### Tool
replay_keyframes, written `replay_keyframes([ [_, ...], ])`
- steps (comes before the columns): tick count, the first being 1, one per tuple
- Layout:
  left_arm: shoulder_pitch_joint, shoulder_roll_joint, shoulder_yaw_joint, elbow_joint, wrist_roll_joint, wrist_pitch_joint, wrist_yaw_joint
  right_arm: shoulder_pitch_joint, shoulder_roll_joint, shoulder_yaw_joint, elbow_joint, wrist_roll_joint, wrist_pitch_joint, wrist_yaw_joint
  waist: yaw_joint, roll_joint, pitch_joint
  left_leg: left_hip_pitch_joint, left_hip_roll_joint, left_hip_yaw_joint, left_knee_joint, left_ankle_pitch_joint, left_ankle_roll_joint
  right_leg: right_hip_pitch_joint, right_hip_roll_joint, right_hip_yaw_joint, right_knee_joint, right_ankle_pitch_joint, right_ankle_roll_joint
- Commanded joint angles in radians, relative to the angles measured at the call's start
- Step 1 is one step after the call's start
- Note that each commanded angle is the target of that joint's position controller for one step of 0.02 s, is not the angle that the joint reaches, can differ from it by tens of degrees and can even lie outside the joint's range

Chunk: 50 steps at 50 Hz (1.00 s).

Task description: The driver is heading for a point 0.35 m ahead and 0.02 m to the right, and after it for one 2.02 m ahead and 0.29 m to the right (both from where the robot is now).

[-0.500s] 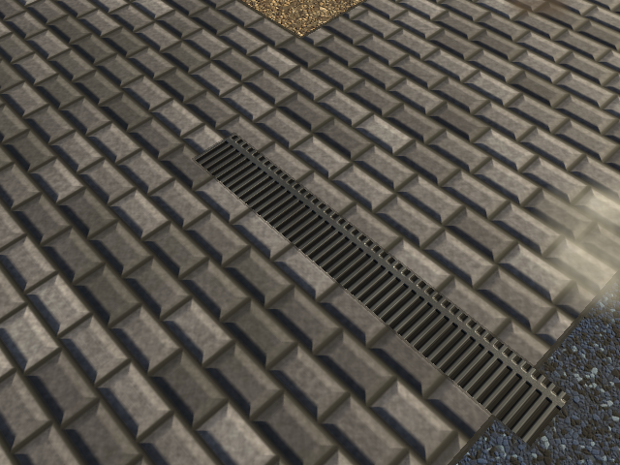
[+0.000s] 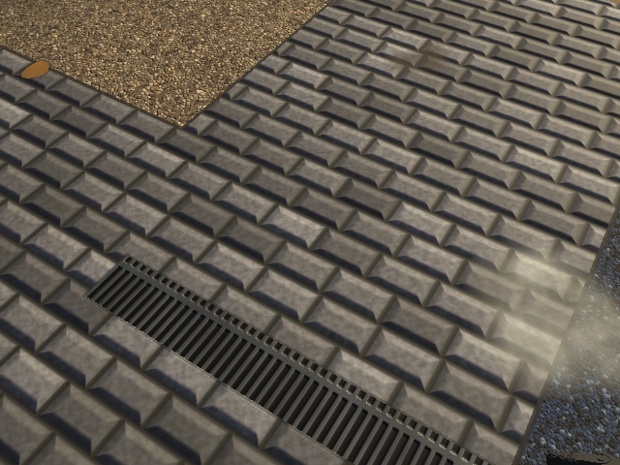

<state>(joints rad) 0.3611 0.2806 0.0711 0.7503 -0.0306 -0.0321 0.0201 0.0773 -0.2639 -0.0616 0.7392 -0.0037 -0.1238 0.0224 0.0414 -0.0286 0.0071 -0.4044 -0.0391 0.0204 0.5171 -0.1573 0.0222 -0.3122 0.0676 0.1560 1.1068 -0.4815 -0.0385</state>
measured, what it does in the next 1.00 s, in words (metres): walks ahead, turning right: right foot, then left foot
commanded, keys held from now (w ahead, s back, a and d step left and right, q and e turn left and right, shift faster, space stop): w+e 0.38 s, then w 0.38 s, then no key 0.24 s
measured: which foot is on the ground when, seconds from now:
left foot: down 0.00-0.44, up 0.46-0.92, down 0.94-1.00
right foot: up 0.00-0.42, down 0.44-0.96, up 0.98-1.00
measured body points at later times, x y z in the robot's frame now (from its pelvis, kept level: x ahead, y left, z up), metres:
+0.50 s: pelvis +0.25 -0.08 -0.01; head +0.29 -0.10 +0.44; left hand +0.53 +0.10 -0.08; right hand +0.21 -0.37 -0.14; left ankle +0.11 +0.11 -0.65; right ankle +0.32 -0.18 -0.73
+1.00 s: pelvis +0.51 -0.13 -0.01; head +0.55 -0.14 +0.44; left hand +0.65 +0.12 -0.13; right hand +0.62 -0.42 -0.10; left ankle +0.67 -0.08 -0.73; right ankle +0.32 -0.19 -0.69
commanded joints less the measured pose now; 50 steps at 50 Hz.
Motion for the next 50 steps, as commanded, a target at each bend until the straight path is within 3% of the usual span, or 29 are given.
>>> replay_keyframes([
  [1, -0.073, 0.135, 0.033, -0.110, 0.014, -0.014, -0.002, 0.120, -0.096, -0.028, -0.018, -0.004, 0.014, -0.008, -0.085, 0.081, -0.032, 0.385, 0.337, -0.404, -0.263, -0.091, 0.158, -0.433, -0.139, -0.004, 0.147, 0.124, 0.017],
  [2, -0.064, 0.115, 0.033, -0.115, 0.007, -0.010, -0.009, 0.110, -0.091, -0.024, -0.012, -0.012, 0.012, -0.011, -0.061, 0.112, -0.021, 0.323, 0.312, -0.332, -0.288, -0.037, 0.148, -0.385, -0.166, -0.009, 0.120, 0.151, 0.014],
  [5, -0.079, 0.067, 0.024, -0.135, 0.000, 0.004, -0.014, 0.119, -0.109, -0.033, 0.012, -0.001, -0.001, -0.010, -0.051, 0.125, -0.004, 0.278, 0.298, -0.200, -0.348, 0.071, 0.169, -0.390, -0.191, -0.041, 0.057, 0.192, 0.022],
  [8, -0.129, 0.058, 0.018, -0.161, 0.007, 0.006, -0.018, 0.136, -0.145, -0.044, 0.031, -0.002, 0.000, -0.014, -0.058, 0.098, 0.000, 0.312, 0.309, -0.104, -0.364, 0.190, 0.179, -0.440, -0.200, -0.046, -0.050, 0.299, 0.037],
  [12, -0.238, 0.041, 0.006, -0.183, 0.007, -0.007, -0.043, 0.152, -0.169, -0.046, 0.047, 0.003, 0.015, -0.021, -0.097, 0.090, 0.027, 0.340, 0.276, 0.042, -0.360, 0.246, 0.142, -0.397, -0.185, -0.108, -0.276, 0.487, 0.029],
  [15, -0.328, 0.033, -0.001, -0.217, 0.005, -0.008, -0.062, 0.199, -0.195, -0.050, 0.066, 0.013, 0.031, -0.024, -0.130, 0.087, 0.058, 0.395, 0.297, 0.090, -0.349, 0.247, 0.126, -0.377, -0.167, -0.161, -0.391, 0.493, 0.013],
  [17, -0.354, 0.045, 0.003, -0.239, 0.003, -0.006, -0.073, 0.213, -0.216, -0.056, 0.074, 0.025, 0.044, -0.024, -0.124, 0.096, 0.071, 0.449, 0.321, 0.113, -0.319, 0.320, 0.113, -0.364, -0.152, -0.186, -0.438, 0.426, -0.011],
  [19, -0.317, 0.079, 0.020, -0.245, 0.009, -0.001, -0.077, 0.204, -0.247, -0.065, 0.072, 0.034, 0.056, -0.030, -0.081, 0.126, 0.033, 0.489, 0.327, 0.152, -0.204, 0.625, 0.093, -0.265, -0.094, -0.237, -0.464, 0.319, -0.051],
  [20, -0.246, 0.104, 0.035, -0.232, 0.014, 0.002, -0.075, 0.207, -0.258, -0.068, 0.074, 0.039, 0.063, -0.033, -0.033, 0.136, -0.016, 0.485, 0.321, 0.168, -0.084, 0.781, 0.085, -0.150, -0.052, -0.259, -0.482, 0.279, -0.077],
  [21, -0.085, 0.144, 0.062, -0.188, 0.013, 0.004, -0.067, 0.198, -0.247, -0.061, 0.074, 0.042, 0.069, -0.036, 0.061, 0.113, -0.097, 0.415, 0.292, 0.196, 0.110, 0.816, 0.062, 0.081, -0.008, -0.268, -0.558, 0.348, -0.114],
  [22, 0.089, 0.212, 0.092, -0.142, 0.011, 0.012, -0.047, 0.214, -0.198, -0.039, 0.063, 0.019, 0.064, -0.038, 0.134, 0.021, -0.194, 0.174, 0.256, 0.197, 0.397, 0.538, 0.023, 0.405, -0.094, -0.109, -0.566, 0.379, -0.164],
  [23, 0.055, 0.327, 0.099, -0.146, 0.007, 0.002, -0.040, 0.312, -0.053, 0.010, 0.007, -0.016, 0.038, -0.021, -0.003, -0.254, -0.281, -0.260, 0.065, 0.126, 0.752, -0.391, -0.032, 0.697, -0.371, 0.456, -0.655, 0.235, -0.335],
  [24, 0.100, 0.237, 0.071, -0.163, 0.012, -0.013, -0.045, 0.237, -0.142, -0.003, 0.020, 0.022, 0.005, -0.007, 0.077, -0.137, -0.407, -0.340, 0.057, -0.085, 0.864, -0.428, -0.021, 0.721, -0.433, 0.640, -0.784, 0.162, -0.361],
  [25, 0.064, 0.193, 0.056, -0.145, 0.022, -0.026, -0.052, 0.141, -0.186, -0.017, -0.010, 0.059, -0.006, -0.001, 0.083, -0.089, -0.257, -0.413, 0.097, -0.082, 0.864, -0.341, -0.007, 0.625, -0.401, 0.475, -0.791, 0.257, -0.309],
  [26, -0.001, 0.171, 0.046, -0.145, 0.017, -0.031, -0.052, 0.115, -0.169, -0.010, -0.015, 0.048, -0.011, -0.006, 0.043, -0.033, -0.169, -0.386, 0.142, -0.077, 0.786, -0.254, 0.002, 0.478, -0.356, 0.341, -0.789, 0.358, -0.273],
  [27, -0.070, 0.137, 0.035, -0.150, 0.021, -0.033, -0.051, 0.110, -0.167, -0.013, -0.003, 0.024, -0.008, -0.012, 0.005, -0.009, -0.114, -0.330, 0.174, -0.074, 0.716, -0.201, -0.004, 0.347, -0.320, 0.245, -0.800, 0.456, -0.247],
  [29, -0.126, 0.103, 0.021, -0.160, 0.034, -0.042, -0.049, 0.162, -0.162, -0.018, 0.015, 0.018, 0.017, -0.010, -0.052, -0.029, -0.092, -0.220, 0.200, -0.082, 0.651, -0.140, -0.014, 0.210, -0.281, 0.165, -0.859, 0.537, -0.238],
  [31, -0.121, 0.116, 0.023, -0.140, 0.029, -0.056, -0.045, 0.174, -0.131, -0.013, 0.024, 0.011, 0.039, -0.012, -0.067, -0.019, -0.070, -0.208, 0.197, -0.068, 0.590, -0.094, -0.037, 0.154, -0.271, 0.103, -0.904, 0.588, -0.247],
  [34, -0.086, 0.130, 0.025, -0.106, 0.029, -0.061, -0.030, 0.083, -0.108, -0.006, -0.002, 0.001, 0.049, -0.016, -0.045, -0.012, -0.013, -0.278, 0.193, -0.064, 0.436, 0.060, -0.066, 0.148, -0.248, 0.029, -0.942, 0.608, -0.231],
  [38, -0.037, 0.142, 0.024, -0.065, 0.024, -0.055, -0.020, -0.037, -0.079, 0.005, -0.029, 0.008, 0.037, -0.002, 0.005, -0.025, 0.022, -0.252, 0.153, -0.042, 0.181, 0.275, -0.060, 0.174, -0.217, -0.041, -0.949, 0.536, -0.182],
  [41, 0.003, 0.146, 0.023, -0.024, 0.025, -0.044, -0.014, -0.105, -0.072, 0.010, -0.052, 0.003, 0.024, 0.014, 0.031, -0.028, 0.049, -0.198, 0.107, -0.017, 0.058, 0.318, -0.042, 0.203, -0.224, -0.062, -0.887, 0.672, -0.163],
  [44, 0.009, 0.149, 0.023, 0.002, 0.024, -0.028, -0.007, -0.086, -0.095, 0.002, -0.055, -0.004, 0.014, 0.031, 0.013, -0.058, 0.012, -0.155, 0.075, -0.022, -0.006, 0.250, 0.001, 0.293, -0.252, -0.036, -0.779, 0.782, -0.133],
  [46, -0.033, 0.159, 0.025, 0.004, 0.021, -0.020, -0.001, 0.024, -0.129, -0.013, -0.023, -0.013, 0.010, 0.029, -0.056, -0.073, -0.045, -0.020, 0.038, 0.001, -0.058, 0.232, 0.038, 0.322, -0.234, -0.034, -0.652, 0.928, -0.096],
  [47, -0.034, 0.145, 0.020, 0.001, 0.025, -0.019, 0.000, 0.113, -0.165, -0.026, 0.003, -0.023, 0.005, 0.022, -0.095, -0.040, -0.113, 0.138, 0.051, 0.004, -0.087, 0.431, 0.063, 0.296, -0.175, -0.065, -0.515, 0.935, -0.059],
  [48, 0.036, 0.091, 0.000, -0.015, 0.050, -0.026, -0.002, 0.200, -0.236, -0.035, 0.010, -0.044, 0.003, 0.015, -0.085, 0.085, -0.269, 0.470, 0.236, -0.159, 0.036, 0.868, 0.151, 0.091, -0.104, -0.082, -0.263, 0.634, -0.008],
  [49, 0.192, 0.017, -0.026, 0.025, 0.041, -0.030, -0.009, 0.233, -0.207, -0.023, 0.021, -0.043, 0.018, 0.012, -0.058, 0.294, -0.429, 0.736, 0.471, -0.453, 0.030, 1.042, 0.342, -0.161, 0.015, -0.078, 0.079, -0.159, 0.067],
  [50, 0.172, 0.115, -0.005, 0.054, 0.018, -0.024, -0.014, 0.275, -0.152, -0.014, 0.031, -0.009, 0.034, 0.016, -0.106, 0.203, -0.485, 0.716, 0.444, -0.519, -0.023, 0.810, 0.343, -0.197, 0.003, 0.037, 0.165, -0.239, 0.072],
])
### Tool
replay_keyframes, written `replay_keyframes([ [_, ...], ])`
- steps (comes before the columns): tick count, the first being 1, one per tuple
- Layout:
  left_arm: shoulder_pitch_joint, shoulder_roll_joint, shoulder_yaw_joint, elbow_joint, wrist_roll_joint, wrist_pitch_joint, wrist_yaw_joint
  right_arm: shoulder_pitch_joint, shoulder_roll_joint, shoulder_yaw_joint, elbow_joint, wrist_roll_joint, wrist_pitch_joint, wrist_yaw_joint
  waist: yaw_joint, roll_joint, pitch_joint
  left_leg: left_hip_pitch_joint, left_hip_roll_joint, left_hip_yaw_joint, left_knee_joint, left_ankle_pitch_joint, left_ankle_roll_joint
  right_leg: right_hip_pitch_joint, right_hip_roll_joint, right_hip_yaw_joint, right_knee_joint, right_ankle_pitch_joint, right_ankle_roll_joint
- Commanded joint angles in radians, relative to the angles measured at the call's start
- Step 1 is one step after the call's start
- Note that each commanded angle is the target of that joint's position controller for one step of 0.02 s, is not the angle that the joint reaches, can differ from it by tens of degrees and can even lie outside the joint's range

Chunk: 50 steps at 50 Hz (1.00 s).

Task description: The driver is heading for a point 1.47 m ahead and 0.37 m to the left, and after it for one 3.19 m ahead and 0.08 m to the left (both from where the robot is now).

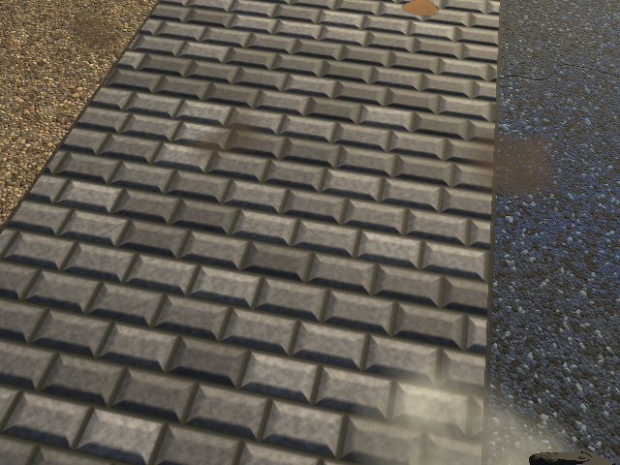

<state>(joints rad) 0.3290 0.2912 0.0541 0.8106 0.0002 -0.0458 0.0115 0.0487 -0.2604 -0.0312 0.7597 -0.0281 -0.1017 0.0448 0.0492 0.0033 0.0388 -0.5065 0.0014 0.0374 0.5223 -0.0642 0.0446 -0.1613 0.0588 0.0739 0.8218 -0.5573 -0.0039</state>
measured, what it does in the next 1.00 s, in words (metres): walks ahead: right foot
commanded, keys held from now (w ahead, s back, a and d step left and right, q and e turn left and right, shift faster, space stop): no key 1.00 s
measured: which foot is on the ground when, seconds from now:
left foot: down 0.00-1.00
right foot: up 0.00-0.24, down 0.26-1.00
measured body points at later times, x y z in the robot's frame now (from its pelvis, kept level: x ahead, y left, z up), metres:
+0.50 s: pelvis +0.09 -0.01 +0.01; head +0.10 -0.02 +0.46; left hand +0.17 +0.25 -0.12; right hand +0.21 -0.26 -0.12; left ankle +0.13 +0.10 -0.72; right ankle +0.09 -0.15 -0.72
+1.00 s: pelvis +0.12 -0.02 +0.02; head +0.13 -0.02 +0.46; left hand +0.17 +0.24 -0.13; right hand +0.20 -0.28 -0.13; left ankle +0.13 +0.10 -0.72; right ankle +0.09 -0.15 -0.72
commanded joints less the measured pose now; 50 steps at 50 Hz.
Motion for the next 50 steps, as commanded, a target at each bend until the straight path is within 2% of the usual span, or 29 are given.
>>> replay_keyframes([
  [1, 0.096, 0.141, 0.024, -0.035, -0.032, 0.003, -0.003, 0.222, -0.151, -0.041, 0.001, 0.030, 0.022, -0.008, -0.110, 0.117, -0.371, 0.694, 0.368, -0.449, -0.082, 0.508, 0.276, -0.417, -0.035, 0.092, 0.466, -0.108, 0.044],
  [2, 0.019, 0.133, 0.023, -0.053, -0.024, 0.020, 0.005, 0.139, -0.117, -0.028, -0.010, 0.028, 0.032, -0.013, -0.090, 0.063, -0.256, 0.546, 0.321, -0.382, -0.131, 0.360, 0.238, -0.430, -0.076, 0.045, 0.411, -0.049, 0.051],
  [3, -0.011, 0.119, 0.024, -0.059, -0.011, 0.040, 0.014, 0.078, -0.091, -0.017, -0.015, 0.021, 0.038, -0.018, -0.061, 0.056, -0.182, 0.400, 0.296, -0.339, -0.177, 0.246, 0.217, -0.390, -0.111, 0.035, 0.335, 0.004, 0.054],
  [4, -0.001, 0.097, 0.022, -0.058, -0.007, 0.058, 0.020, 0.040, -0.090, -0.016, -0.014, 0.011, 0.044, -0.020, -0.030, 0.091, -0.144, 0.277, 0.258, -0.296, -0.222, 0.152, 0.193, -0.304, -0.132, 0.023, 0.235, 0.039, 0.056],
  [5, 0.022, 0.070, 0.016, -0.046, -0.005, 0.070, 0.026, 0.011, -0.093, -0.018, -0.012, 0.002, 0.049, -0.020, -0.012, 0.124, -0.126, 0.194, 0.223, -0.244, -0.248, 0.122, 0.178, -0.226, -0.123, -0.005, 0.142, 0.053, 0.059],
  [7, 0.044, 0.034, 0.005, -0.026, 0.004, 0.072, 0.035, 0.003, -0.101, -0.022, -0.002, -0.004, 0.049, -0.025, -0.008, 0.146, -0.151, 0.159, 0.203, -0.188, -0.252, 0.160, 0.182, -0.130, -0.116, -0.029, -0.001, 0.099, 0.060],
  [8, 0.043, 0.037, 0.005, -0.018, 0.005, 0.070, 0.035, 0.011, -0.107, -0.024, 0.007, 0.000, 0.051, -0.029, -0.013, 0.142, -0.175, 0.170, 0.208, -0.185, -0.252, 0.138, 0.183, -0.096, -0.116, -0.032, -0.057, 0.168, 0.054],
  [10, 0.037, 0.045, 0.008, -0.002, 0.006, 0.072, 0.030, 0.004, -0.112, -0.023, 0.019, 0.013, 0.061, -0.035, -0.008, 0.119, -0.186, 0.151, 0.204, -0.175, -0.256, -0.050, 0.166, -0.019, -0.110, -0.048, -0.170, 0.313, 0.041],
  [12, 0.011, 0.042, 0.010, 0.003, 0.022, 0.075, 0.024, -0.001, -0.091, -0.013, 0.030, 0.019, 0.071, -0.036, -0.003, 0.104, -0.142, 0.082, 0.165, -0.165, -0.265, -0.353, 0.106, 0.053, -0.097, -0.064, -0.275, 0.386, 0.016],
  [13, -0.013, 0.052, 0.011, -0.010, 0.033, 0.075, 0.026, 0.017, -0.066, -0.002, 0.044, 0.014, 0.073, -0.034, -0.008, 0.087, -0.104, 0.054, 0.140, -0.160, -0.262, -0.467, 0.057, 0.057, -0.125, -0.028, -0.329, 0.393, -0.003],
  [14, -0.040, 0.086, 0.014, -0.029, 0.034, 0.073, 0.031, 0.031, -0.061, 0.001, 0.051, 0.007, 0.075, -0.033, -0.028, 0.042, -0.056, 0.051, 0.104, -0.139, -0.217, -0.495, 0.014, 0.013, -0.183, 0.040, -0.406, 0.339, -0.030],
  [15, -0.074, 0.141, 0.030, -0.010, 0.021, 0.071, 0.033, 0.072, -0.066, -0.005, 0.053, 0.011, 0.079, -0.035, -0.087, -0.098, -0.014, 0.133, 0.036, -0.062, -0.185, -0.411, -0.015, -0.142, -0.167, 0.041, -0.419, 0.124, -0.051],
  [16, -0.094, 0.090, 0.020, -0.013, 0.020, 0.060, 0.029, 0.062, -0.082, -0.006, 0.065, 0.005, 0.081, -0.042, -0.070, -0.108, 0.002, 0.214, 0.031, -0.049, -0.135, -0.332, -0.030, -0.215, -0.147, 0.030, -0.455, 0.052, -0.041],
  [17, -0.101, 0.059, 0.011, -0.004, 0.025, 0.049, 0.028, 0.067, -0.079, -0.008, 0.070, 0.009, 0.083, -0.046, -0.077, -0.118, 0.001, 0.249, 0.030, -0.044, -0.113, -0.278, -0.025, -0.232, -0.146, 0.027, -0.468, 0.070, -0.022],
  [19, -0.107, 0.047, 0.009, 0.007, 0.018, 0.029, 0.025, 0.088, -0.075, -0.007, 0.091, 0.009, 0.087, -0.054, -0.076, -0.097, -0.006, 0.259, 0.034, -0.042, -0.095, -0.208, -0.013, -0.201, -0.137, 0.014, -0.447, 0.191, -0.001],
  [21, -0.081, 0.052, 0.009, 0.028, 0.011, 0.018, 0.025, 0.088, -0.064, -0.006, 0.105, 0.011, 0.085, -0.054, -0.067, -0.067, -0.035, 0.262, 0.035, -0.040, -0.086, -0.137, -0.007, -0.143, -0.134, 0.006, -0.411, 0.311, 0.001],
  [25, -0.068, 0.054, 0.009, 0.057, 0.006, 0.017, 0.026, 0.078, -0.067, -0.008, 0.132, 0.020, 0.084, -0.053, -0.054, -0.031, -0.071, 0.287, 0.039, -0.037, -0.062, -0.007, -0.011, -0.083, -0.125, -0.010, -0.372, 0.459, -0.007],
  [29, -0.073, 0.050, 0.007, 0.086, 0.003, 0.023, 0.026, 0.081, -0.072, -0.010, 0.162, 0.024, 0.092, -0.057, -0.053, -0.009, -0.078, 0.309, 0.041, -0.036, -0.049, 0.057, -0.012, -0.057, -0.117, -0.021, -0.361, 0.528, -0.009],
  [37, -0.091, 0.038, 0.003, 0.145, 0.002, 0.032, 0.026, 0.085, -0.083, -0.014, 0.214, 0.028, 0.105, -0.071, -0.055, -0.005, -0.067, 0.335, 0.044, -0.036, -0.046, 0.092, -0.016, -0.037, -0.104, -0.039, -0.373, 0.559, -0.009],
  [50, -0.096, 0.026, -0.005, 0.226, 0.004, 0.040, 0.031, 0.091, -0.077, -0.015, 0.272, 0.027, 0.112, -0.080, -0.055, -0.008, -0.030, 0.338, 0.040, -0.034, -0.075, 0.024, -0.022, -0.047, -0.091, -0.057, -0.411, 0.462, -0.002],
])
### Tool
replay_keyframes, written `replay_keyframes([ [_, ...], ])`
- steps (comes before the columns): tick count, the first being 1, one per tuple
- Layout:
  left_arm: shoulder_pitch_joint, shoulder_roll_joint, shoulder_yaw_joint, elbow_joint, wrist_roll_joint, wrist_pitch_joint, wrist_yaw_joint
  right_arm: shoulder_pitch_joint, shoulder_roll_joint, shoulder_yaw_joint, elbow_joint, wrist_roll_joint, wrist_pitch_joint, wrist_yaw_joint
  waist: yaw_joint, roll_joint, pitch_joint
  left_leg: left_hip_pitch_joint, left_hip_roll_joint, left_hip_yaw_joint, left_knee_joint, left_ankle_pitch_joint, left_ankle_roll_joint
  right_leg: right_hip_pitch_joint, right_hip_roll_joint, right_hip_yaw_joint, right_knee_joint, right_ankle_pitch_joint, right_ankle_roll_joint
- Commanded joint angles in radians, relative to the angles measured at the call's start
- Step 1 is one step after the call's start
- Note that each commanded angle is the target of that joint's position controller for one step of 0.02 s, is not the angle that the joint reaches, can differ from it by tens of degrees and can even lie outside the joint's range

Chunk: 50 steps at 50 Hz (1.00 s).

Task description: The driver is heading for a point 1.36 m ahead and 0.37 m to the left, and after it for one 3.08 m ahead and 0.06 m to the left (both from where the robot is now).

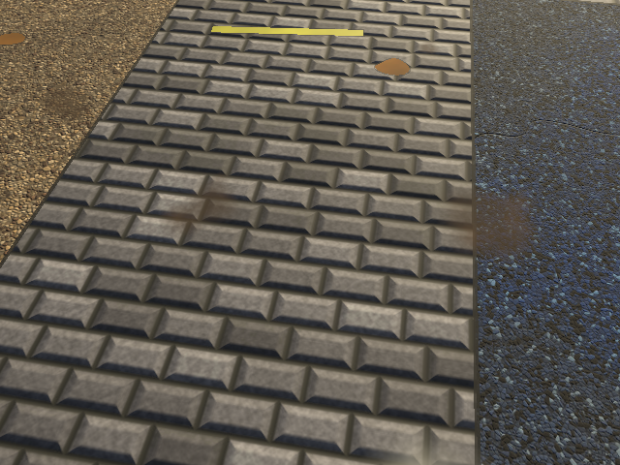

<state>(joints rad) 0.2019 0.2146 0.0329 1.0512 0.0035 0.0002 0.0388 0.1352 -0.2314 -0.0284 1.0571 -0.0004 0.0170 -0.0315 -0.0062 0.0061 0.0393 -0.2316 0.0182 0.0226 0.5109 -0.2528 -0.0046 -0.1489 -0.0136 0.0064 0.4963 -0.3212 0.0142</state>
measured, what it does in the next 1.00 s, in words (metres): walks ahead: left foot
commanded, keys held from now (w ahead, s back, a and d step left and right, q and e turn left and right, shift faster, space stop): no key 0.24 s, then w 0.76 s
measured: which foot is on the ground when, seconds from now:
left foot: down 0.00-0.60, up 0.62-0.92, down 0.94-1.00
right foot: down 0.00-0.94, up 0.96-1.00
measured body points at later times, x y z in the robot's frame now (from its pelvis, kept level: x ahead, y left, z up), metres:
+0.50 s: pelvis +0.03 +0.00 -0.01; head +0.03 -0.01 +0.44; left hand +0.02 +0.25 -0.16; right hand +0.03 -0.26 -0.16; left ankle +0.01 +0.12 -0.74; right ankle -0.03 -0.13 -0.73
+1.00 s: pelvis +0.26 +0.03 -0.02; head +0.29 +0.03 +0.42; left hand +0.19 +0.28 -0.17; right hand +0.46 -0.22 -0.12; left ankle +0.37 +0.11 -0.74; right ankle +0.02 -0.12 -0.65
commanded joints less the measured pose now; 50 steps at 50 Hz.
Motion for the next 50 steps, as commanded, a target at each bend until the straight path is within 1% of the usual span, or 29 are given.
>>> replay_keyframes([
  [1, 0.033, 0.101, 0.015, -0.009, 0.001, -0.006, 0.004, 0.006, -0.104, -0.018, -0.021, 0.000, -0.007, -0.004, 0.001, -0.010, -0.027, 0.063, 0.023, -0.020, -0.066, 0.206, 0.027, -0.061, -0.018, 0.010, -0.088, 0.217, -0.019],
  [12, 0.066, 0.083, 0.004, 0.037, 0.001, -0.007, 0.008, 0.038, -0.089, -0.014, 0.011, 0.000, -0.007, -0.008, 0.001, -0.005, -0.004, 0.049, 0.019, -0.021, -0.087, 0.141, 0.026, -0.084, -0.012, 0.000, -0.107, 0.142, -0.015],
  [14, 0.097, 0.084, 0.006, 0.052, -0.008, -0.004, 0.010, 0.067, -0.093, -0.018, 0.026, 0.007, -0.004, -0.011, 0.002, -0.005, -0.009, 0.034, -0.009, -0.001, -0.077, -0.162, 0.040, -0.101, 0.012, -0.022, -0.094, -0.118, -0.035],
  [16, 0.090, 0.097, 0.012, 0.035, -0.014, -0.008, 0.014, 0.068, -0.108, -0.025, 0.018, 0.013, -0.009, -0.013, 0.003, 0.001, 0.069, -0.057, 0.004, -0.032, -0.084, -0.437, 0.069, -0.185, 0.005, -0.001, -0.083, -0.360, -0.071],
  [17, 0.095, 0.092, 0.012, 0.029, -0.016, -0.018, 0.013, 0.070, -0.104, -0.025, 0.012, 0.015, -0.020, -0.011, 0.005, 0.005, 0.099, -0.081, 0.020, -0.059, -0.090, -0.477, 0.082, -0.216, -0.007, 0.016, -0.077, -0.391, -0.085],
  [21, 0.110, 0.065, 0.009, 0.014, -0.025, -0.064, -0.005, 0.145, -0.097, -0.030, 0.015, 0.028, -0.068, 0.009, -0.011, 0.024, 0.089, -0.044, 0.080, -0.164, -0.093, -0.460, 0.131, -0.261, -0.026, 0.045, -0.014, -0.326, -0.109],
  [24, 0.097, 0.032, 0.003, -0.009, -0.028, -0.092, -0.020, 0.200, -0.130, -0.039, 0.017, 0.034, -0.087, 0.019, -0.015, 0.103, 0.073, 0.004, 0.176, -0.336, -0.185, -0.477, 0.199, -0.283, 0.006, -0.003, 0.094, -0.198, -0.111],
  [26, 0.124, 0.022, 0.001, -0.009, -0.028, -0.106, -0.027, 0.187, -0.150, -0.043, -0.001, 0.034, -0.094, 0.023, 0.012, 0.132, 0.065, -0.020, 0.224, -0.415, -0.211, -0.410, 0.229, -0.230, 0.019, -0.023, 0.117, -0.122, -0.130],
  [27, 0.177, 0.018, 0.001, 0.007, -0.028, -0.111, -0.031, 0.140, -0.154, -0.043, -0.022, 0.037, -0.099, 0.024, 0.047, 0.130, 0.064, -0.056, 0.217, -0.387, -0.161, -0.292, 0.223, -0.172, 0.018, -0.017, 0.084, -0.086, -0.140],
  [28, 0.265, 0.036, 0.008, 0.042, -0.028, -0.117, -0.034, 0.072, -0.135, -0.039, -0.054, 0.041, -0.107, 0.028, 0.089, 0.072, 0.047, -0.130, 0.164, -0.283, -0.054, -0.107, 0.188, -0.051, 0.007, 0.013, 0.033, -0.001, -0.144],
  [29, 0.408, 0.096, 0.031, 0.097, -0.036, -0.118, -0.032, -0.019, -0.097, -0.030, -0.097, 0.038, -0.121, 0.036, 0.145, -0.075, 0.009, -0.319, 0.050, -0.086, 0.184, 0.105, 0.113, 0.185, -0.060, 0.148, -0.056, 0.143, -0.171],
  [30, 0.566, 0.203, 0.064, 0.142, -0.035, -0.111, -0.035, -0.078, -0.072, -0.024, -0.138, 0.025, -0.146, 0.044, 0.194, -0.290, -0.028, -0.606, -0.059, 0.079, 0.520, 0.110, 0.034, 0.458, -0.219, 0.409, -0.147, 0.338, -0.237],
  [31, 0.561, 0.151, 0.044, 0.125, -0.015, -0.110, -0.042, -0.092, -0.079, -0.027, -0.138, 0.023, -0.157, 0.049, 0.183, -0.265, -0.007, -0.785, -0.050, 0.016, 0.689, -0.295, 0.040, 0.497, -0.336, 0.567, -0.167, 0.483, -0.285],
  [32, 0.510, 0.113, 0.027, 0.111, -0.003, -0.110, -0.041, -0.120, -0.061, -0.023, -0.160, 0.044, -0.159, 0.057, 0.144, -0.161, 0.050, -0.908, 0.007, -0.041, 0.834, -0.318, 0.060, 0.503, -0.358, 0.536, -0.147, 0.501, -0.293],
  [33, 0.472, 0.101, 0.019, 0.094, 0.000, -0.107, -0.041, -0.140, -0.038, -0.014, -0.178, 0.057, -0.157, 0.062, 0.125, -0.112, 0.063, -0.994, 0.033, -0.044, 0.915, -0.285, 0.070, 0.513, -0.357, 0.478, -0.164, 0.489, -0.294],
  [34, 0.431, 0.087, 0.006, 0.085, -0.006, -0.100, -0.040, -0.149, -0.024, -0.009, -0.194, 0.055, -0.156, 0.065, 0.099, -0.064, 0.096, -1.030, 0.069, -0.046, 0.891, -0.235, 0.074, 0.474, -0.348, 0.410, -0.202, 0.476, -0.269],
  [36, 0.324, 0.038, -0.017, 0.048, -0.004, -0.086, -0.029, -0.141, -0.022, -0.006, -0.218, 0.039, -0.147, 0.069, 0.040, -0.074, 0.121, -0.853, 0.096, -0.013, 0.711, -0.103, 0.061, 0.266, -0.261, 0.251, -0.312, 0.433, -0.200],
  [37, 0.254, 0.040, -0.021, 0.017, 0.000, -0.084, -0.019, -0.150, -0.012, 0.002, -0.231, 0.033, -0.141, 0.074, 0.022, -0.082, 0.134, -0.700, 0.084, 0.012, 0.567, 0.006, 0.043, 0.114, -0.206, 0.173, -0.359, 0.401, -0.177],
  [38, 0.216, 0.067, -0.017, -0.003, 0.000, -0.086, -0.011, -0.167, -0.004, 0.008, -0.242, 0.024, -0.136, 0.079, 0.015, -0.082, 0.124, -0.496, 0.063, 0.034, 0.402, 0.150, 0.033, -0.026, -0.147, 0.088, -0.395, 0.359, -0.157],
  [39, 0.236, 0.108, -0.007, -0.007, -0.004, -0.094, -0.005, -0.194, -0.002, 0.009, -0.255, 0.020, -0.129, 0.080, 0.023, -0.101, 0.106, -0.330, 0.030, 0.064, 0.290, 0.247, 0.028, -0.104, -0.130, 0.055, -0.451, 0.343, -0.159],
  [41, 0.289, 0.169, 0.013, 0.013, -0.023, -0.109, -0.001, -0.230, -0.044, -0.004, -0.282, 0.028, -0.113, 0.072, 0.012, -0.124, 0.108, -0.255, -0.002, 0.058, 0.182, 0.283, 0.041, -0.030, -0.169, 0.056, -0.481, 0.413, -0.166],
  [43, 0.317, 0.167, 0.023, 0.029, -0.030, -0.105, -0.001, -0.226, -0.088, -0.021, -0.295, 0.032, -0.109, 0.068, -0.011, -0.133, 0.078, -0.240, -0.030, 0.057, 0.085, 0.255, 0.075, 0.139, -0.200, 0.047, -0.383, 0.664, -0.143],
  [44, 0.318, 0.175, 0.028, 0.031, -0.020, -0.095, -0.002, -0.177, -0.111, -0.035, -0.286, 0.033, -0.109, 0.068, -0.041, -0.156, 0.028, -0.183, -0.050, 0.064, 0.076, 0.228, 0.092, 0.204, -0.217, 0.040, -0.289, 0.837, -0.126],
  [45, 0.307, 0.175, 0.032, 0.028, -0.006, -0.080, -0.003, -0.049, -0.143, -0.056, -0.249, 0.039, -0.105, 0.065, -0.106, -0.174, -0.054, -0.054, -0.075, 0.075, 0.091, 0.195, 0.116, 0.230, -0.212, 0.017, -0.125, 1.002, -0.108],
  [46, 0.296, 0.168, 0.030, 0.019, 0.002, -0.070, -0.005, 0.105, -0.175, -0.075, -0.199, 0.044, -0.096, 0.062, -0.174, -0.168, -0.136, 0.147, -0.069, 0.068, 0.080, 0.192, 0.141, 0.161, -0.184, -0.002, 0.082, 1.027, -0.084],
  [47, 0.310, 0.112, 0.012, -0.011, 0.022, -0.068, -0.011, 0.259, -0.242, -0.091, -0.164, 0.032, -0.088, 0.054, -0.201, -0.030, -0.264, 0.458, 0.130, -0.180, 0.116, 0.137, 0.194, -0.095, -0.123, -0.013, 0.415, 0.676, -0.065],
  [48, 0.468, -0.078, -0.032, -0.011, 0.003, -0.091, -0.028, 0.306, -0.291, -0.091, -0.137, 0.005, -0.095, 0.069, -0.089, 0.313, -0.461, 0.680, 0.380, -0.742, -0.116, -0.123, 0.381, -0.383, 0.092, 0.071, 0.794, -0.195, -0.021],
  [49, 0.378, 0.031, -0.007, -0.014, -0.027, -0.124, -0.040, 0.263, -0.200, -0.068, -0.133, 0.010, -0.102, 0.073, -0.114, 0.233, -0.378, 0.589, 0.344, -0.857, -0.266, -0.240, 0.345, -0.484, 0.054, 0.168, 0.933, -0.217, -0.049],
  [50, 0.243, 0.099, 0.012, -0.064, -0.054, -0.138, -0.042, 0.161, -0.155, -0.055, -0.143, 0.016, -0.113, 0.071, -0.092, 0.165, -0.183, 0.414, 0.322, -0.678, -0.271, -0.201, 0.294, -0.566, 0.003, 0.120, 0.960, -0.143, -0.069],
])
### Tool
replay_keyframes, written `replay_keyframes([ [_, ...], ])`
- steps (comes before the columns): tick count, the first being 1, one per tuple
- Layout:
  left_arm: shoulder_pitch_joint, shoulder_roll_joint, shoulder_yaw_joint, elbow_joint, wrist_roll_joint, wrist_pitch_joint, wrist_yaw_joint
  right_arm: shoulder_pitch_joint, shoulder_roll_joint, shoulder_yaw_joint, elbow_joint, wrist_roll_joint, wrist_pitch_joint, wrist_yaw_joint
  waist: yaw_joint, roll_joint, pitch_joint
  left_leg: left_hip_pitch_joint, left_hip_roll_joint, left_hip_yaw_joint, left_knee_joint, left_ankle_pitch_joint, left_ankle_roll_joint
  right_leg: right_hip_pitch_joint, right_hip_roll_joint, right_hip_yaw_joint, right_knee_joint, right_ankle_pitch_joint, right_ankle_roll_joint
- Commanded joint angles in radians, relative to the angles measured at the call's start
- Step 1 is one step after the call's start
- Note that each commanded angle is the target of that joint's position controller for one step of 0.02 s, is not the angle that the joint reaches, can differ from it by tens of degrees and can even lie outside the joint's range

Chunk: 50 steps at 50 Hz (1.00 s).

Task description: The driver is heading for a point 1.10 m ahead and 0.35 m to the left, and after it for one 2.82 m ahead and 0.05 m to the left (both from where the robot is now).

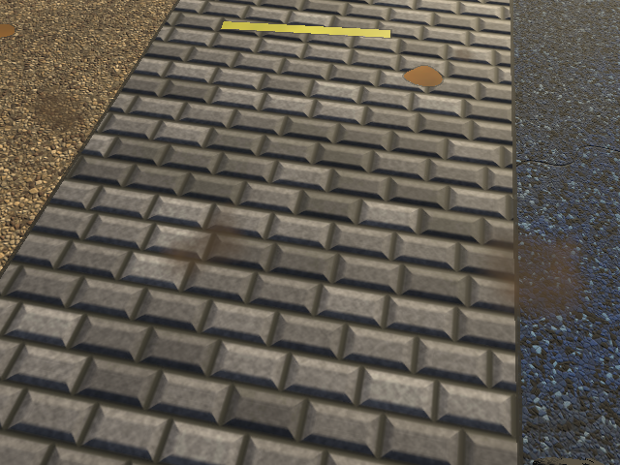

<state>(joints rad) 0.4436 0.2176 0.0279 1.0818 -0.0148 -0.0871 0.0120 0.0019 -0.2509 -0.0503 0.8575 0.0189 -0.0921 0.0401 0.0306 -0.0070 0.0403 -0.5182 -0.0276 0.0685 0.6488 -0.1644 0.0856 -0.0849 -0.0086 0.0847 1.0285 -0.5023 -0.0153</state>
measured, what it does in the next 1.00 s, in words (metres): walks ahead: right foot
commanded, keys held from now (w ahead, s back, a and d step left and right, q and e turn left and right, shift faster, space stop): w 0.48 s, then w+q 0.52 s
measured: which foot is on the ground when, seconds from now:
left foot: down 0.00-0.52, up 0.54-1.00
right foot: up 0.00-0.48, down 0.50-1.00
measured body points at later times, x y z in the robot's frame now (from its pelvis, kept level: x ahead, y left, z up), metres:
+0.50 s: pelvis +0.28 -0.04 +0.01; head +0.31 -0.05 +0.46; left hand +0.49 +0.19 -0.08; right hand +0.23 -0.31 -0.13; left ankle +0.11 +0.09 -0.71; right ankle +0.41 -0.16 -0.71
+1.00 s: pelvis +0.55 -0.04 +0.01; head +0.58 -0.02 +0.46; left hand +0.49 +0.22 -0.13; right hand +0.78 -0.22 -0.09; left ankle +0.69 +0.11 -0.69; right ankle +0.41 -0.16 -0.71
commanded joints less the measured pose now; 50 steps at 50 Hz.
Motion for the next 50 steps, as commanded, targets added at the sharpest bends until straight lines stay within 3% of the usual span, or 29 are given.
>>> replay_keyframes([
  [1, -0.070, 0.113, 0.019, -0.117, -0.030, -0.054, -0.006, 0.195, -0.112, -0.023, 0.036, -0.007, -0.015, 0.002, -0.093, 0.041, -0.120, 0.517, 0.336, -0.580, -0.428, -0.184, 0.174, -0.575, -0.065, 0.028, 0.372, 0.149, -0.054],
  [2, -0.097, 0.115, 0.031, -0.123, -0.017, -0.046, 0.005, 0.142, -0.089, -0.017, 0.034, -0.022, -0.024, 0.007, -0.057, 0.018, -0.077, 0.373, 0.298, -0.465, -0.447, -0.085, 0.154, -0.516, -0.104, 0.012, 0.316, 0.207, -0.058],
  [3, -0.066, 0.100, 0.035, -0.123, -0.011, -0.030, 0.008, 0.122, -0.067, -0.008, 0.042, -0.035, -0.028, 0.009, -0.015, 0.048, -0.074, 0.294, 0.263, -0.389, -0.474, -0.059, 0.142, -0.448, -0.134, 0.021, 0.276, 0.238, -0.064],
  [4, -0.046, 0.080, 0.036, -0.123, -0.011, -0.016, 0.012, 0.126, -0.055, -0.004, 0.053, -0.033, -0.028, 0.010, 0.003, 0.074, -0.066, 0.253, 0.247, -0.349, -0.500, -0.061, 0.145, -0.422, -0.142, 0.018, 0.237, 0.239, -0.065],
  [6, -0.068, 0.070, 0.040, -0.139, -0.007, 0.003, 0.017, 0.164, -0.071, -0.005, 0.077, -0.024, -0.029, 0.000, 0.014, 0.079, -0.022, 0.198, 0.236, -0.292, -0.548, -0.067, 0.160, -0.446, -0.155, -0.002, 0.157, 0.243, -0.051],
  [8, -0.161, 0.088, 0.046, -0.176, 0.006, 0.007, 0.020, 0.207, -0.112, -0.013, 0.090, -0.025, -0.028, -0.019, 0.002, 0.056, 0.013, 0.209, 0.247, -0.279, -0.580, -0.069, 0.175, -0.542, -0.170, -0.009, 0.058, 0.329, -0.020],
  [10, -0.244, 0.094, 0.050, -0.204, 0.013, 0.005, 0.017, 0.257, -0.131, -0.017, 0.098, -0.024, -0.023, -0.035, -0.021, 0.038, 0.021, 0.267, 0.253, -0.265, -0.585, -0.032, 0.171, -0.625, -0.171, -0.012, -0.056, 0.443, 0.001],
  [15, -0.418, 0.070, 0.039, -0.248, 0.004, -0.009, -0.005, 0.355, -0.140, -0.017, 0.114, -0.008, -0.009, -0.051, -0.082, 0.041, 0.026, 0.355, 0.215, -0.160, -0.568, 0.062, 0.123, -0.593, -0.117, -0.070, -0.349, 0.628, 0.020],
  [19, -0.522, 0.069, 0.028, -0.286, -0.007, -0.017, -0.030, 0.427, -0.149, -0.023, 0.141, -0.003, 0.011, -0.051, -0.118, 0.048, 0.050, 0.485, 0.251, -0.149, -0.509, 0.088, 0.117, -0.596, -0.090, -0.083, -0.470, 0.570, 0.015],
  [22, -0.510, 0.100, 0.033, -0.303, -0.011, -0.028, -0.045, 0.426, -0.165, -0.033, 0.147, 0.000, 0.026, -0.052, -0.091, 0.077, 0.038, 0.567, 0.294, -0.165, -0.432, 0.179, 0.097, -0.540, -0.069, -0.088, -0.529, 0.455, -0.023],
  [23, -0.457, 0.122, 0.043, -0.293, -0.011, -0.031, -0.047, 0.406, -0.174, -0.036, 0.141, 0.000, 0.030, -0.052, -0.055, 0.095, 0.008, 0.575, 0.291, -0.158, -0.372, 0.315, 0.085, -0.455, -0.045, -0.108, -0.544, 0.422, -0.041],
  [24, -0.337, 0.157, 0.063, -0.258, -0.008, -0.034, -0.045, 0.383, -0.166, -0.033, 0.134, -0.001, 0.035, -0.052, 0.011, 0.095, -0.063, 0.562, 0.252, -0.120, -0.228, 0.493, 0.063, -0.293, -0.011, -0.136, -0.566, 0.417, -0.067],
  [25, -0.144, 0.221, 0.090, -0.206, 0.000, -0.036, -0.036, 0.384, -0.127, -0.017, 0.117, -0.010, 0.036, -0.051, 0.085, 0.066, -0.198, 0.423, 0.196, -0.085, 0.014, 0.480, 0.031, 0.010, -0.062, -0.076, -0.530, 0.436, -0.115],
  [26, 0.011, 0.328, 0.117, -0.179, 0.022, -0.031, -0.029, 0.462, -0.029, 0.012, 0.091, -0.018, 0.021, -0.045, 0.084, -0.138, -0.364, 0.021, 0.051, -0.014, 0.420, 0.120, -0.044, 0.429, -0.331, 0.327, -0.551, 0.336, -0.245],
  [27, 0.038, 0.279, 0.102, -0.171, 0.016, -0.027, -0.031, 0.472, -0.016, 0.020, 0.102, -0.001, -0.005, -0.042, 0.089, -0.255, -0.454, -0.160, -0.028, -0.149, 0.620, -0.396, -0.050, 0.512, -0.432, 0.646, -0.705, 0.235, -0.307],
  [28, -0.034, 0.207, 0.078, -0.182, 0.011, -0.030, -0.029, 0.391, -0.123, -0.010, 0.085, 0.030, -0.020, -0.040, 0.087, -0.176, -0.315, -0.251, 0.034, -0.213, 0.704, -0.357, -0.031, 0.403, -0.398, 0.515, -0.717, 0.212, -0.251],
  [29, -0.119, 0.167, 0.065, -0.203, 0.013, -0.031, -0.026, 0.324, -0.137, -0.014, 0.066, 0.037, -0.024, -0.042, 0.061, -0.127, -0.214, -0.253, 0.092, -0.185, 0.686, -0.265, -0.019, 0.257, -0.362, 0.350, -0.735, 0.268, -0.209],
  [30, -0.191, 0.135, 0.055, -0.209, 0.017, -0.033, -0.029, 0.290, -0.124, -0.018, 0.063, 0.028, -0.019, -0.049, 0.030, -0.068, -0.142, -0.210, 0.130, -0.173, 0.619, -0.185, -0.020, 0.116, -0.321, 0.243, -0.781, 0.314, -0.184],
  [32, -0.250, 0.089, 0.044, -0.203, 0.028, -0.040, -0.033, 0.322, -0.089, -0.029, 0.076, 0.020, 0.015, -0.052, -0.028, -0.099, -0.075, -0.107, 0.169, -0.180, 0.536, -0.099, -0.023, -0.037, -0.261, 0.093, -0.852, 0.375, -0.152],
  [34, -0.237, 0.102, 0.050, -0.185, 0.032, -0.046, -0.029, 0.336, -0.051, -0.028, 0.077, 0.020, 0.039, -0.051, -0.046, -0.082, -0.045, -0.104, 0.169, -0.178, 0.512, -0.053, -0.030, -0.082, -0.246, -0.001, -0.885, 0.471, -0.159],
  [39, -0.206, 0.136, 0.060, -0.167, 0.037, -0.042, 0.000, 0.213, -0.049, -0.037, 0.021, 0.005, 0.043, -0.041, -0.036, -0.050, 0.004, -0.198, 0.150, -0.182, 0.279, 0.178, -0.050, -0.048, -0.229, -0.155, -0.914, 0.577, -0.147],
  [42, -0.174, 0.156, 0.064, -0.161, 0.028, -0.035, 0.014, 0.102, -0.028, -0.026, -0.020, -0.002, 0.040, -0.021, 0.000, -0.035, 0.037, -0.178, 0.141, -0.105, 0.123, 0.265, -0.047, -0.020, -0.229, -0.224, -0.931, 0.574, -0.132],
  [46, -0.095, 0.173, 0.073, -0.137, 0.014, -0.008, 0.020, -0.014, -0.016, -0.017, -0.086, 0.000, 0.040, 0.005, 0.037, -0.019, 0.071, -0.250, 0.128, -0.054, 0.022, 0.199, -0.021, 0.154, -0.278, -0.266, -0.868, 0.670, -0.129],
  [48, -0.103, 0.190, 0.080, -0.141, 0.007, 0.007, 0.021, -0.029, -0.026, -0.020, -0.116, 0.004, 0.041, 0.019, 0.021, -0.034, 0.063, -0.218, 0.102, -0.012, -0.004, 0.113, 0.003, 0.204, -0.293, -0.293, -0.801, 0.838, -0.116],
  [50, -0.130, 0.223, 0.089, -0.157, 0.001, 0.020, 0.027, 0.019, -0.062, -0.037, -0.128, 0.007, 0.044, 0.025, -0.028, -0.078, 0.000, -0.080, 0.035, 0.054, 0.002, 0.010, 0.039, 0.221, -0.293, -0.319, -0.666, 1.183, -0.096],
])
